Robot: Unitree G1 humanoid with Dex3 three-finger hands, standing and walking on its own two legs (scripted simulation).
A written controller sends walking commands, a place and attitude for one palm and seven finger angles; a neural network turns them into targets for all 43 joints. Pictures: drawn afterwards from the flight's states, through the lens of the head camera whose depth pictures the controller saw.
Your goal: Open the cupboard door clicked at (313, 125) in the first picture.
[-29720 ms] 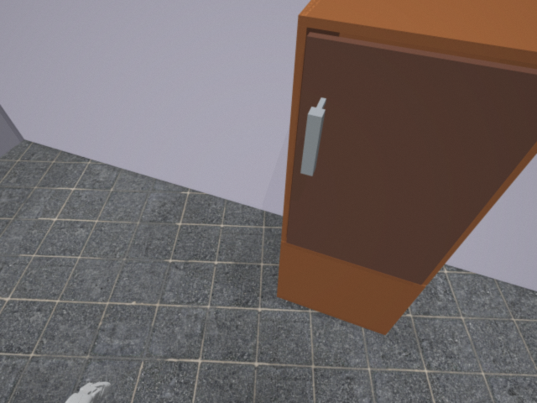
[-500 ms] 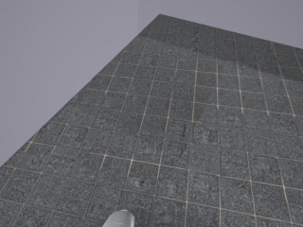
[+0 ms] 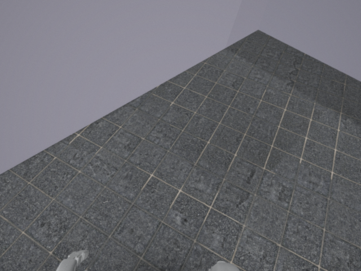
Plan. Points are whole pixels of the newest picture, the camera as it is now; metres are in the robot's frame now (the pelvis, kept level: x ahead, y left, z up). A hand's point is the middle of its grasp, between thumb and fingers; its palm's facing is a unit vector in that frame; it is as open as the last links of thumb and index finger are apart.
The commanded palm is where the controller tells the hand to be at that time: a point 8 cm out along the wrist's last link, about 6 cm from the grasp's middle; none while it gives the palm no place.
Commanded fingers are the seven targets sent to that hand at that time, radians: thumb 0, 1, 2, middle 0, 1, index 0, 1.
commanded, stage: turn to face it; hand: left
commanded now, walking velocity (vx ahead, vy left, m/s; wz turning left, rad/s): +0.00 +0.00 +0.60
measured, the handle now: out of the picture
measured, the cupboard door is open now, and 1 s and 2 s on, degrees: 43 43 43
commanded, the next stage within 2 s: none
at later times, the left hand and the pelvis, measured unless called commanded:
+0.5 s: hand out of the picture -0.01 +0.19 -0.19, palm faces +0.33 -0.91 -0.23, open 7.3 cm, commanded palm none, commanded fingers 0.00 0.90 0.90 -0.20 -0.30 -0.20 -0.30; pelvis +0.01 -0.02 -0.02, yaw +20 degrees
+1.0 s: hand out of the picture +0.00 +0.15 -0.15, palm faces +0.57 -0.77 -0.28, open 7.3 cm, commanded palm none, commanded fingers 0.00 0.90 0.90 -0.20 -0.30 -0.20 -0.30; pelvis +0.05 -0.06 +0.00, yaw +37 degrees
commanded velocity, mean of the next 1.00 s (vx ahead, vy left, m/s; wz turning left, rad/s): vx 0.00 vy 0.00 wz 0.60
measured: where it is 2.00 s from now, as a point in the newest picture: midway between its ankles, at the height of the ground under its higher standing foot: outside the picture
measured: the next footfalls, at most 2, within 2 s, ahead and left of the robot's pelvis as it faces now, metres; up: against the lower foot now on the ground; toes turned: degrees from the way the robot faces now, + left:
right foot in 0.12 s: +0.04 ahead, -0.15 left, +0.00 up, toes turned +3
left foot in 0.48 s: +0.03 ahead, +0.11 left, +0.00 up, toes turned +25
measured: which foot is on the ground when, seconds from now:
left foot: down 0.00-0.12, up 0.14-0.46, down 0.48-0.86, up 0.88-1.00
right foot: up 0.00-0.10, down 0.12-0.48, up 0.50-0.84, down 0.86-1.00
